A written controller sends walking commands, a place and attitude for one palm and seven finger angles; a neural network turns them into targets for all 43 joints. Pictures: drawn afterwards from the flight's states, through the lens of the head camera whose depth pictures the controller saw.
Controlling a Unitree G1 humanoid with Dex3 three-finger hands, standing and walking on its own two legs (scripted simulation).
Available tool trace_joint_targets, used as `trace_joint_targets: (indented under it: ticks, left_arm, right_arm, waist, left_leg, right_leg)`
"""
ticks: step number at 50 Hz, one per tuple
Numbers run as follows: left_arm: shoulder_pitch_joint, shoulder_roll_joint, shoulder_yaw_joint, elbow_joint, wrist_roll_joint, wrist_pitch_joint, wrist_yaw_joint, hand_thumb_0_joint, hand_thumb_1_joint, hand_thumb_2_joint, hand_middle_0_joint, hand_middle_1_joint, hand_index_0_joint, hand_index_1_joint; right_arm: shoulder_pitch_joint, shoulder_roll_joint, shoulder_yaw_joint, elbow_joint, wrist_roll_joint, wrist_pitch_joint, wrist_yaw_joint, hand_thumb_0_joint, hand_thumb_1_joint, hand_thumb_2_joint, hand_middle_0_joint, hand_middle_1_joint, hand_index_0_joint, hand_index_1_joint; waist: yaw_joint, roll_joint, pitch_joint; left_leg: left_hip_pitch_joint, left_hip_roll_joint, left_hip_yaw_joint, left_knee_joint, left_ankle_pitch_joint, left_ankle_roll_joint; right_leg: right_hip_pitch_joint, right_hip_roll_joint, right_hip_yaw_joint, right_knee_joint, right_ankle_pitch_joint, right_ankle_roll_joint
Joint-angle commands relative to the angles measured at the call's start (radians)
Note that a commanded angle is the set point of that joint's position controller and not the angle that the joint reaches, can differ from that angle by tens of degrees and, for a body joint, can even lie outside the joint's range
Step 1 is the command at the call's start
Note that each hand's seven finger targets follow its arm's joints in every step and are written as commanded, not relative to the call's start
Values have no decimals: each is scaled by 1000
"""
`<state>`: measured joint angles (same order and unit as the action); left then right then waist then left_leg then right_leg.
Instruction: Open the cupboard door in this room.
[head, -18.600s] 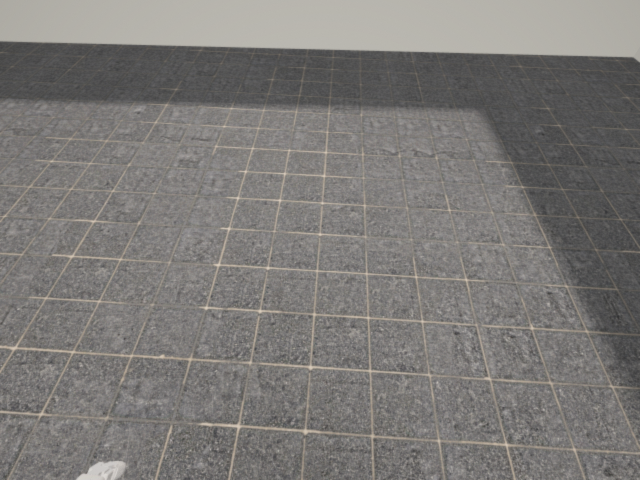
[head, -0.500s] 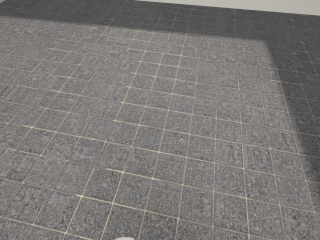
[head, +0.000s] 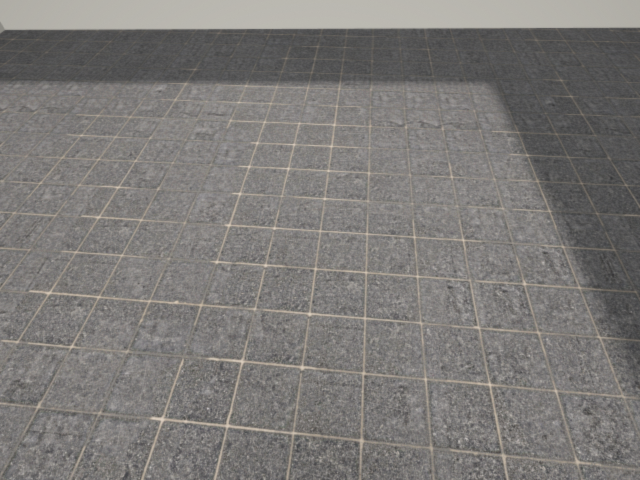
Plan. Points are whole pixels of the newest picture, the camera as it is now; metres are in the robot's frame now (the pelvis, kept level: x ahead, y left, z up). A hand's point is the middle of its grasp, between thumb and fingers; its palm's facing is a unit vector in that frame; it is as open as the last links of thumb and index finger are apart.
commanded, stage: turn or walk to find it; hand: left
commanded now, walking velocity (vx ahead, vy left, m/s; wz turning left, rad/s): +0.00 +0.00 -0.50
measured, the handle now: out of the picture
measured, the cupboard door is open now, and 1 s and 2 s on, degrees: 0 0 0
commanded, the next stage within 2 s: none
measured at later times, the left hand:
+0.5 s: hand out of the picture +0.11 +0.23 -0.16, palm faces -0.18 -0.95 -0.24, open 7.3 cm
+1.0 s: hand out of the picture +0.12 +0.12 -0.15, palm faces -0.47 -0.85 -0.23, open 7.3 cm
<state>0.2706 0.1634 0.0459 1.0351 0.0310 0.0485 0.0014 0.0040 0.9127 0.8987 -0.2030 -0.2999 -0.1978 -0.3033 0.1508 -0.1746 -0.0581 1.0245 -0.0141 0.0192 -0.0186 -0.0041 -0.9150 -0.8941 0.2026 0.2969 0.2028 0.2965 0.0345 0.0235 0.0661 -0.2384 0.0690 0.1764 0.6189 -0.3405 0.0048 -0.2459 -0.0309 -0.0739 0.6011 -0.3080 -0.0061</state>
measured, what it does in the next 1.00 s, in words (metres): steps on the spot, turning right: left foot, then right foot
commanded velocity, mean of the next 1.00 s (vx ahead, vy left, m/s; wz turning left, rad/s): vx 0.00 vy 0.00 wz -0.50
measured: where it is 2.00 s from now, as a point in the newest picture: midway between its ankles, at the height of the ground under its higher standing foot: outside the picture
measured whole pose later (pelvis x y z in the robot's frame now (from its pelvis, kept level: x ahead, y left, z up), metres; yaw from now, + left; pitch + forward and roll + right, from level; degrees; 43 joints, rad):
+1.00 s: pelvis -0.04 +0.00 +0.01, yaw -29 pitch +0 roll +1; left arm 0.16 0.19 0.04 0.92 0.02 0.04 -0.01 0.00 0.91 0.90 -0.21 -0.30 -0.20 -0.30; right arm 0.16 -0.26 -0.07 0.95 -0.02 0.05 -0.01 0.01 -0.91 -0.89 0.20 0.30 0.20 0.30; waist 0.00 0.02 0.11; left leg -0.49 0.08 0.03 1.06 -0.41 -0.08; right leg -0.27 0.02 -0.01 0.51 -0.25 -0.04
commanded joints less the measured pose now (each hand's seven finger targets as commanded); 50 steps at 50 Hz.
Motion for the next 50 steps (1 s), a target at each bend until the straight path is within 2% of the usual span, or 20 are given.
trace_joint_targets:
  ticks: [1,4,6,13,17,18,19,20,22,24,33,35,36,37,38,39,40,41,44,50]
  left_arm:
    - [91,226,60,-53,-8,-34,24,0,900,900,-200,-300,-200,-300]
    - [-19,193,59,-93,-8,-36,23,0,900,900,-200,-300,-200,-300]
    - [-32,200,61,-103,-6,-37,21,0,900,900,-200,-300,-200,-300]
    - [-41,248,76,-113,-3,-25,11,0,900,900,-200,-300,-200,-300]
    - [-128,237,71,-141,-15,-11,8,0,900,900,-200,-300,-200,-300]
    - [-127,193,61,-164,-23,-5,3,0,900,900,-200,-300,-200,-300]
    - [-113,145,50,-182,-24,-3,-8,0,900,900,-200,-300,-200,-300]
    - [-138,173,54,-187,-11,5,-6,0,900,900,-200,-300,-200,-300]
    - [-149,187,71,-173,-2,8,-20,0,900,900,-200,-300,-200,-300]
    - [-117,164,64,-164,-5,8,-31,0,900,900,-200,-300,-200,-300]
    - [-198,126,34,-214,-12,-5,-33,0,900,900,-200,-300,-200,-300]
    - [-150,135,37,-202,-13,-15,-29,0,900,900,-200,-300,-200,-300]
    - [-81,154,42,-183,-12,-23,-27,0,900,900,-200,-300,-200,-300]
    - [-7,229,55,-158,-7,-38,-19,0,900,900,-200,-300,-200,-300]
    - [32,342,77,-144,-1,-47,-3,0,900,900,-200,-300,-200,-300]
    - [79,337,77,-138,-20,-36,7,0,900,900,-200,-300,-200,-300]
    - [42,319,86,-140,-15,-34,19,0,900,900,-200,-300,-200,-300]
    - [-16,288,77,-158,-16,-30,19,0,900,900,-200,-300,-200,-300]
    - [-111,238,57,-190,-15,-35,13,0,900,900,-200,-300,-200,-300]
    - [-72,250,62,-164,-9,-36,8,0,900,900,-200,-300,-200,-300]
  right_arm:
    - [-69,-100,-22,-118,2,18,-15,0,-900,-900,200,300,200,300]
    - [-22,-116,-26,-92,-1,9,-8,0,-900,-900,200,300,200,300]
    - [-1,-104,-23,-85,-3,8,-6,0,-900,-900,200,300,200,300]
    - [0,-112,-14,-115,5,-4,-14,0,-900,-900,200,300,200,300]
    - [140,-133,-13,-85,9,-23,-23,0,-900,-900,200,300,200,300]
    - [156,-193,-22,-92,3,-34,-27,0,-900,-900,200,300,200,300]
    - [132,-280,-38,-115,-8,-30,-24,0,-900,-900,200,300,200,300]
    - [110,-288,-40,-132,-9,-26,-19,0,-900,-900,200,300,200,300]
    - [33,-230,-26,-151,-17,-28,-20,0,-900,-900,200,300,200,300]
    - [10,-212,-24,-162,-16,-31,-19,0,-900,-900,200,300,200,300]
    - [118,-235,-55,-116,-15,-23,-2,0,-900,-900,200,300,200,300]
    - [106,-241,-59,-113,-12,-19,2,0,-900,-900,200,300,200,300]
    - [88,-243,-60,-120,-8,-17,3,0,-900,-900,200,300,200,300]
    - [95,-207,-54,-130,0,-16,7,0,-900,-900,200,300,200,300]
    - [64,-118,-27,-182,0,-13,10,0,-900,-900,200,300,200,300]
    - [-13,-139,-22,-207,3,6,-6,0,-900,-900,200,300,200,300]
    - [-21,-127,-21,-206,3,11,-13,0,-900,-900,200,300,200,300]
    - [-19,-149,-23,-188,1,12,-14,0,-900,-900,200,300,200,300]
    - [33,-149,-23,-144,-7,17,-2,0,-900,-900,200,300,200,300]
    - [-6,-144,-19,-163,-3,11,-4,0,-900,-900,200,300,200,300]
  waist:
    - [38,-275,-16]
    - [-12,-117,-44]
    - [-13,-117,-85]
    - [4,-164,-111]
    - [-68,-140,-140]
    - [-77,35,-131]
    - [-64,306,-88]
    - [-72,286,-72]
    - [-31,165,-3]
    - [-16,112,-30]
    - [-83,175,-81]
    - [-60,180,-95]
    - [-22,147,-125]
    - [10,-13,-163]
    - [32,-349,-144]
    - [68,-262,-143]
    - [43,-306,-146]
    - [26,-255,-111]
    - [-29,-161,-116]
    - [-12,-137,-101]
  left_leg:
    - [-255,-9,-166,406,-233,-25]
    - [-279,4,-188,476,-100,-41]
    - [-248,-1,-169,402,-87,-54]
    - [-166,-29,-149,155,-103,-59]
    - [112,-32,-135,-197,90,-47]
    - [212,107,-292,-316,54,0]
    - [201,334,-508,-401,90,85]
    - [73,414,-547,-407,67,145]
    - [-24,312,-410,-393,96,137]
    - [46,240,-261,-342,226,118]
    - [163,281,-124,-207,543,125]
    - [144,270,-88,-132,554,89]
    - [106,249,-51,-40,499,47]
    - [-33,203,-3,127,328,-18]
    - [-358,55,20,349,-266,-76]
    - [-353,42,-132,467,-311,-66]
    - [-380,39,-168,533,-278,-62]
    - [-386,48,-196,570,-211,-64]
    - [-316,39,-171,534,-63,-83]
    - [-280,7,-166,378,-68,-86]
  right_leg:
    - [26,-326,485,-352,283,-215]
    - [62,-243,359,-292,310,-188]
    - [94,-211,323,-273,341,-166]
    - [102,-190,393,-236,387,-181]
    - [-56,-113,371,-131,306,-93]
    - [-213,-16,303,-8,139,-41]
    - [-352,93,145,215,-200,16]
    - [-321,51,143,392,-271,34]
    - [-306,29,136,570,-184,45]
    - [-320,16,96,583,-119,61]
    - [-179,-4,-21,188,-162,61]
    - [-84,14,-43,19,-59,44]
    - [24,14,-47,-127,80,35]
    - [209,-87,72,-223,286,2]
    - [349,-345,406,-227,671,-108]
    - [253,-386,411,-216,777,-191]
    - [239,-343,430,-215,736,-205]
    - [198,-309,398,-224,596,-203]
    - [129,-210,282,-230,485,-150]
    - [116,-199,351,-246,413,-173]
